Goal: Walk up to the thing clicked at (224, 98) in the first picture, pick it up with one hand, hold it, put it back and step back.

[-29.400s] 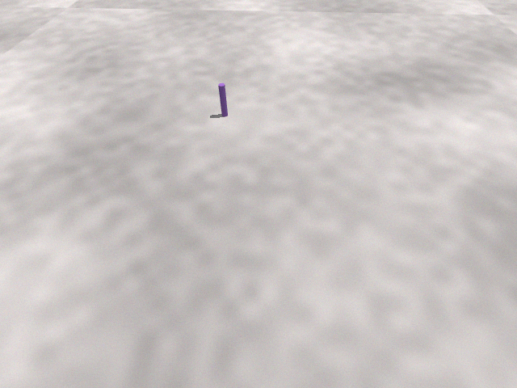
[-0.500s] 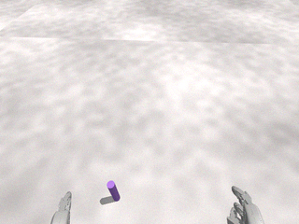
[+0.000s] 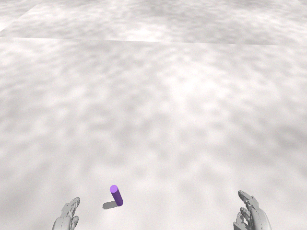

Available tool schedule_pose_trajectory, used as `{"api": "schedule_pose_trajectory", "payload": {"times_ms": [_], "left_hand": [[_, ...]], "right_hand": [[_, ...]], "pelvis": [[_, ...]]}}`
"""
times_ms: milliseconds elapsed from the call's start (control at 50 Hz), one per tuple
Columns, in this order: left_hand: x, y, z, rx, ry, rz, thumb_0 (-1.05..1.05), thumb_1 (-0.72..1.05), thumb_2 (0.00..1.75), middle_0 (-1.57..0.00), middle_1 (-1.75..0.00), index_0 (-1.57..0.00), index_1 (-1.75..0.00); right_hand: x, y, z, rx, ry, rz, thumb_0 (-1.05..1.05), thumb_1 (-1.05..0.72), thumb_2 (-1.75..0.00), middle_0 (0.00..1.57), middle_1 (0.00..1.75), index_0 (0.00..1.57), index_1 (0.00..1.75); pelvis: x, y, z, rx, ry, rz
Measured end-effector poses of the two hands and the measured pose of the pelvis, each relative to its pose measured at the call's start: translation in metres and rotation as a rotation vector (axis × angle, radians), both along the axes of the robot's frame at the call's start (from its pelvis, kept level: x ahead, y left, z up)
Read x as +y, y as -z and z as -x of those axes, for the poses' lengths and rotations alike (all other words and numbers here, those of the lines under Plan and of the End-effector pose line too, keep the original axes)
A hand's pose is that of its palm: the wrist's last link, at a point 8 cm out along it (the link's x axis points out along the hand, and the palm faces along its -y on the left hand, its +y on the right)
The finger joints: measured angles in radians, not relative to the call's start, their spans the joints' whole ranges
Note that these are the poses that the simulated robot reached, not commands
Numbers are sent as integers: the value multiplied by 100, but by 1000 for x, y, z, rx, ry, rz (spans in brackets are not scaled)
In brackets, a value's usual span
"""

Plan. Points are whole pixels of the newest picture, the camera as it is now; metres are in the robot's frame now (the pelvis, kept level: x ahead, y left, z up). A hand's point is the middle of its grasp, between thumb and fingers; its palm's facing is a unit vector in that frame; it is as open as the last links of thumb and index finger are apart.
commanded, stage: stand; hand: left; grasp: from the side
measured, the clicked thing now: (117, 196) +0.44 +0.22 -0.61
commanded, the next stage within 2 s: none
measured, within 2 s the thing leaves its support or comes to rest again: neither
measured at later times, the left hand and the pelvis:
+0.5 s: hand out of the picture +0.06 +0.25 -0.11, palm faces +0.00 -0.94 -0.34, open 7.4 cm; pelvis +0.00 +0.01 +0.04, yaw +0 degrees
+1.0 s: hand out of the picture +0.05 +0.25 -0.10, palm faces -0.01 -0.94 -0.34, open 7.4 cm; pelvis +0.00 +0.01 +0.06, yaw +0 degrees
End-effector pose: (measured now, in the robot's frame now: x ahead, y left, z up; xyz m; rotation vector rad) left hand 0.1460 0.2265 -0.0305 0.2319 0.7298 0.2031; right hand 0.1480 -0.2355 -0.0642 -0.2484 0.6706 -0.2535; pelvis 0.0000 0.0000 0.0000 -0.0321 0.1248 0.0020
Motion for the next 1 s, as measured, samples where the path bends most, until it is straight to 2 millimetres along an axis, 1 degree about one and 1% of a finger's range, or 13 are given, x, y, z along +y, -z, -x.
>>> {"api": "schedule_pose_trajectory", "payload": {"times_ms": [40,80,120,180,220,320,440,580,700,1000], "left_hand": [[3,7,-2,1,53,-28,-1,8,62,-18,-26,-19,-26],[11,19,-1,39,94,-45,-1,23,70,-19,-28,-20,-28],[21,29,3,85,103,-48,0,37,76,-19,-28,-20,-28],[36,36,16,149,85,-48,0,57,82,-20,-29,-21,-29],[45,39,28,195,66,-53,0,67,84,-20,-29,-21,-29],[61,43,56,306,24,-64,0,82,88,-20,-30,-21,-30],[68,43,81,401,-19,-52,1,88,89,-20,-30,-21,-30],[67,41,98,471,-44,-37,1,90,89,-20,-30,-21,-30],[67,39,103,497,-50,-36,1,90,89,-20,-30,-21,-30],[69,37,104,533,-61,-38,0,91,89,-20,-30,-21,-30]], "right_hand": [[-2,5,1,63,-64,28,2,-90,-90,20,30,20,30],[-6,13,5,166,-121,39,1,-90,-90,20,30,20,30],[-13,16,12,240,-134,35,1,-90,-90,20,30,21,30],[-24,16,25,301,-115,24,1,-90,-90,20,30,21,30],[-31,15,34,333,-92,21,1,-90,-90,20,30,21,30],[-41,13,56,408,-44,19,1,-91,-90,20,30,20,30],[-38,12,75,490,-25,0,1,-91,-90,20,30,20,30],[-30,12,84,534,-19,-31,1,-91,-90,20,30,20,30],[-30,10,86,549,-12,-40,1,-91,-90,20,30,20,30],[-44,6,93,588,15,-24,1,-91,-90,20,30,20,30]], "pelvis": [[0,-2,2,-32,-1,-8],[0,-6,4,-57,0,-20],[0,-9,6,-75,0,-28],[1,-15,7,-95,2,-33],[2,-19,6,-106,3,-33],[5,-28,4,-130,1,-34],[8,-39,2,-150,-1,-32],[9,-48,3,-172,-2,-35],[9,-53,5,-182,-5,-36],[6,-57,5,-180,-6,-35]]}}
